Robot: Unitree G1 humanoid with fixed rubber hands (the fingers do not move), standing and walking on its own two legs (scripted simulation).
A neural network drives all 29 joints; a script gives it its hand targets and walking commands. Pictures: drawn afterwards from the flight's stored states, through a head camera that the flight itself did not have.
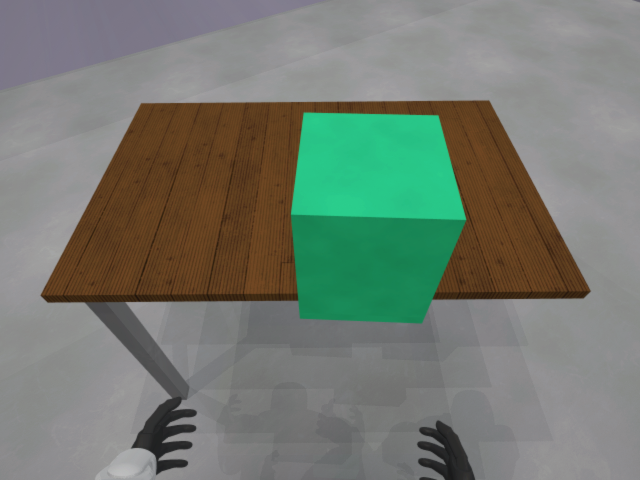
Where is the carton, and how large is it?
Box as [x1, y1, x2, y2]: [291, 113, 465, 323]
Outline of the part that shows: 304,113 291,209 300,318 421,323 465,221 462,205 438,116 394,114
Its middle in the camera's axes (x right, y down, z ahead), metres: +0.07 -0.03 +0.61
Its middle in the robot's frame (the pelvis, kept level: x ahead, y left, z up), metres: +0.48 -0.04 +0.02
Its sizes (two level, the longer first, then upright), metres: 0.210 0.200 0.250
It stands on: a table, 0.67 m high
